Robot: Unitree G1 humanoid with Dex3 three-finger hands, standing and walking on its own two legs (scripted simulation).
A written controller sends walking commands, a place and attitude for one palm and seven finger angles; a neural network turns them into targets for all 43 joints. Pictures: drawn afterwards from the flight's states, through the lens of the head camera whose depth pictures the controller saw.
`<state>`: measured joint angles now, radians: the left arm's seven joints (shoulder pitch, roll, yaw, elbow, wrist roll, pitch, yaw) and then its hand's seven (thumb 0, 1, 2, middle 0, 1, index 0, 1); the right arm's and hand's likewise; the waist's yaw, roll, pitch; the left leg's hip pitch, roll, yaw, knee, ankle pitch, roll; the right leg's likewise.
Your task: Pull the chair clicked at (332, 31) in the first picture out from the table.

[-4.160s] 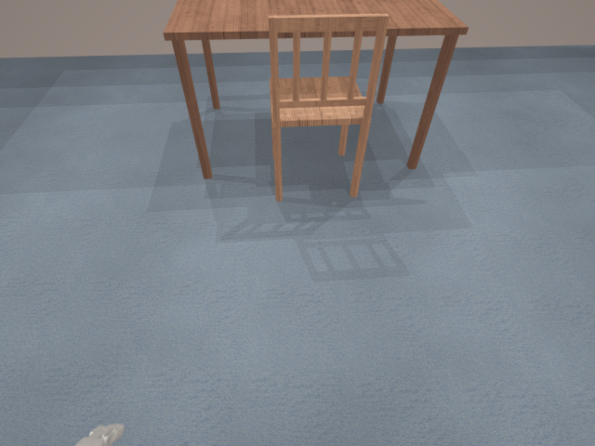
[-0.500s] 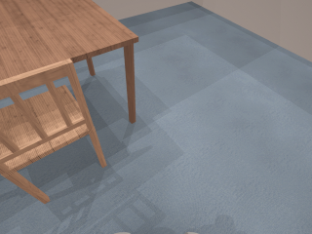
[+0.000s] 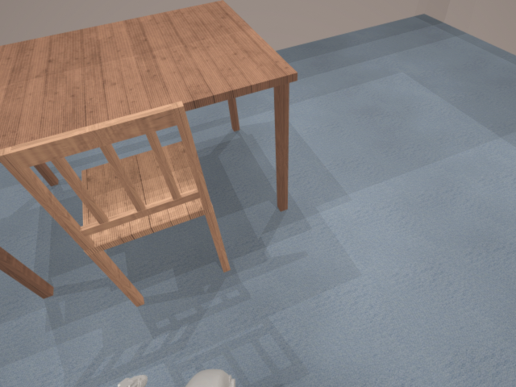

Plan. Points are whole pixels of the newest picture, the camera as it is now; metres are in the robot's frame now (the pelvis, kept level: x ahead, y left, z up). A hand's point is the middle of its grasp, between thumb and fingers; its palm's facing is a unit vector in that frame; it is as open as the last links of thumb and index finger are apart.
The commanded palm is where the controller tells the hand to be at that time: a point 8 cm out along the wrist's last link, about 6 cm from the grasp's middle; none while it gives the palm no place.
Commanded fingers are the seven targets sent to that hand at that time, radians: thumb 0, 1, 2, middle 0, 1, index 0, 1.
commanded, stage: turn to face it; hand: left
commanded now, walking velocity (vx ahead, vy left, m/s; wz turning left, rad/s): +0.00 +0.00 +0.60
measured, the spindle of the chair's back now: (124, 179) +0.63 +0.39 -0.11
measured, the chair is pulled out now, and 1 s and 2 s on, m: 0.00 0.00 0.00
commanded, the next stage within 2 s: take the last steps up to it in 0.66 s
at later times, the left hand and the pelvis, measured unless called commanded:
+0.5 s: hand out of the picture -0.04 +0.28 -0.17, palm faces +0.30 -0.92 -0.25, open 7.4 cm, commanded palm none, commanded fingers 0.00 0.90 0.90 -0.20 -0.30 -0.20 -0.30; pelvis -0.03 +0.05 +0.00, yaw +14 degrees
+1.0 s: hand out of the picture -0.07 +0.19 -0.15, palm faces +0.43 -0.86 -0.26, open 7.3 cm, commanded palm none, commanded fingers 0.00 0.90 0.90 -0.20 -0.30 -0.20 -0.30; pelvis -0.03 +0.00 +0.01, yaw +23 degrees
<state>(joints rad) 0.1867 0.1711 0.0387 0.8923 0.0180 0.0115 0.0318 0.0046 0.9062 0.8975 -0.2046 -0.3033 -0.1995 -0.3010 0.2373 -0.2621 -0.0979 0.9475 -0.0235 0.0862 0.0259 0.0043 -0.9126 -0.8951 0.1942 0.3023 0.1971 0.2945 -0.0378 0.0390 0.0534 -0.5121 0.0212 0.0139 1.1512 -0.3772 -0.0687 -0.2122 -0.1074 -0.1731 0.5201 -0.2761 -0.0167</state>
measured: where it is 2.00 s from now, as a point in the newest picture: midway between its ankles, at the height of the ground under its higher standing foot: outside the picture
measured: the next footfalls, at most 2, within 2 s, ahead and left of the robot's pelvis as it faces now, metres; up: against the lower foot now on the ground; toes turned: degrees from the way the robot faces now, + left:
left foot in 0.24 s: -0.01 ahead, +0.15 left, +0.00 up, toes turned +15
right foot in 0.74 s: +0.03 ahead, -0.07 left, +0.00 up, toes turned +15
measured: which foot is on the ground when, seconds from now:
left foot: up 0.00-0.22, down 0.24-0.74, up 0.76-1.00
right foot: down 0.00-0.24, up 0.26-0.72, down 0.74-1.00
